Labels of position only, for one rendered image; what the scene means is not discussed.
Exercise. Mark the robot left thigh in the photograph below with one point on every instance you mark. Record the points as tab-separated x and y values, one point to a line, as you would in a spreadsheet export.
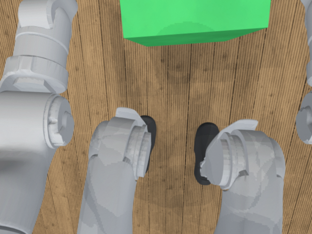
108	195

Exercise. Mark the robot right thigh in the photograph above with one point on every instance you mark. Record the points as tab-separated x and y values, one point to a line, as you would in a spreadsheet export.
243	162

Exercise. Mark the left robot forearm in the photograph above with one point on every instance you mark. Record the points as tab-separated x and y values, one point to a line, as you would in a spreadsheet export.
41	47

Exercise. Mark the robot thigh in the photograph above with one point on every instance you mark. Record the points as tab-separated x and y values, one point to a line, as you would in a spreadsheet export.
243	162
108	195

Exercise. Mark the right robot forearm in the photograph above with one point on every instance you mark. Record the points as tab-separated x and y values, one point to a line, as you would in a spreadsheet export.
308	24

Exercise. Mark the carton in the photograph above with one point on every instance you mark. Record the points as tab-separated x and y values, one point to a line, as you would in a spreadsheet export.
172	22

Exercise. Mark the robot right upper arm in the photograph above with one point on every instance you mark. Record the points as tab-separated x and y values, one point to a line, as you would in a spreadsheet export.
304	119

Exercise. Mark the robot left upper arm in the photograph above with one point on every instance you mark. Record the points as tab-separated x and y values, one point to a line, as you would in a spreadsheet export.
32	126

